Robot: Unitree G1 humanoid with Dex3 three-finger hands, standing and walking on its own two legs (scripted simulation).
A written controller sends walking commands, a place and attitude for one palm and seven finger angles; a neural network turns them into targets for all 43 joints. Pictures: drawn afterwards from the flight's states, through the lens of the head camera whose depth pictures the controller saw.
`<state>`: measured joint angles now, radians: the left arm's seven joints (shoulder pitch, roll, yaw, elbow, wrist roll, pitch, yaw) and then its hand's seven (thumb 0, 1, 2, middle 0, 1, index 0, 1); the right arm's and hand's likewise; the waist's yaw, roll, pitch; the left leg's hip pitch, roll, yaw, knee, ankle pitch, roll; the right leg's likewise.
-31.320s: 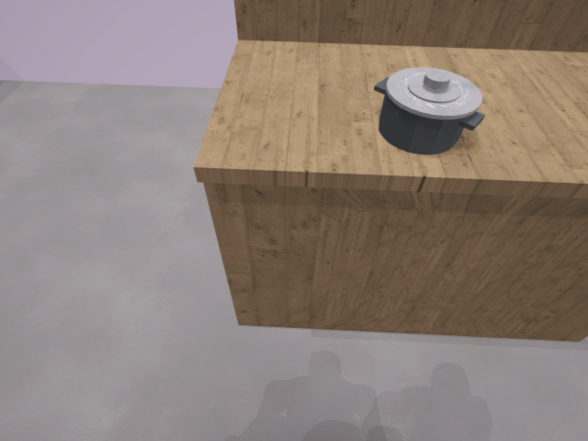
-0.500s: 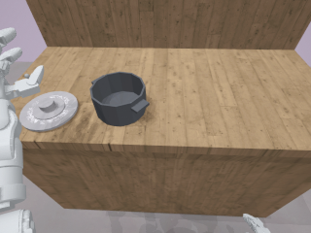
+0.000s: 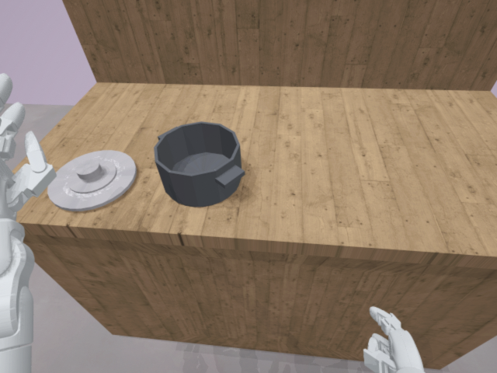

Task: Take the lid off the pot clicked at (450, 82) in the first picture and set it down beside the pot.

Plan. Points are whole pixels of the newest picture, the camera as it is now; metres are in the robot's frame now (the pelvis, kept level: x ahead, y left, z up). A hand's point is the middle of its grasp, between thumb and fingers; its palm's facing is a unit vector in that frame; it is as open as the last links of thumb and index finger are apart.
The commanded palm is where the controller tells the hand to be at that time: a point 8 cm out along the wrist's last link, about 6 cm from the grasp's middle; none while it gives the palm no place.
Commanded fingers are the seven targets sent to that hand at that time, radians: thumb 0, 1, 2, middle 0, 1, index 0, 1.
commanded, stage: draw the hand back to the body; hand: left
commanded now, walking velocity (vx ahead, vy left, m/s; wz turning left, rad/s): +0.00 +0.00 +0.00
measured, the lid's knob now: (88, 169) +0.47 +0.41 +0.05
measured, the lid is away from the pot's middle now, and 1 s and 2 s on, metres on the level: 0.24 0.24 0.24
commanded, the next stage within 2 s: step back with the hand held close in 0.70 s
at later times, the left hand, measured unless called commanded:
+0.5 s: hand (2, 245) +0.17 +0.27 +0.23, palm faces +0.46 -0.83 -0.33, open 7.4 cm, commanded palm +0.11 +0.30 +0.23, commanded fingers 0.00 0.90 0.90 -0.20 -0.30 -0.20 -0.30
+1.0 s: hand out of the picture +0.13 +0.28 +0.23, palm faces +0.42 -0.81 -0.40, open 7.4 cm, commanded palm +0.08 +0.33 +0.23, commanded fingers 0.00 0.90 0.90 -0.20 -0.30 -0.20 -0.30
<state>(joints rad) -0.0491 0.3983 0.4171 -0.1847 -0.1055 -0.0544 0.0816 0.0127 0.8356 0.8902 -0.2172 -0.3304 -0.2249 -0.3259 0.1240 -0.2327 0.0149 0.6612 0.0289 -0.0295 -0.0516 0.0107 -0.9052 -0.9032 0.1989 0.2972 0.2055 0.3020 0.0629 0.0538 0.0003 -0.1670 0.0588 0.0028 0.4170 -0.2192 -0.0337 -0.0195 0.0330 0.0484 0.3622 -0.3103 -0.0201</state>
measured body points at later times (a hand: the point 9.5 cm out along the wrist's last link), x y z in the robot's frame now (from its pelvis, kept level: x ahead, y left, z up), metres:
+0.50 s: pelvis -0.02 +0.02 +0.00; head -0.04 +0.01 +0.45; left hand +0.14 +0.31 +0.25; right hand +0.18 -0.19 -0.08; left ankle +0.00 +0.15 -0.74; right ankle -0.07 -0.11 -0.74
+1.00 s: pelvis -0.05 +0.05 +0.00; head -0.06 +0.04 +0.45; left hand +0.11 +0.32 +0.25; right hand +0.15 -0.18 -0.08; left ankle +0.00 +0.15 -0.74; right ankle -0.07 -0.11 -0.74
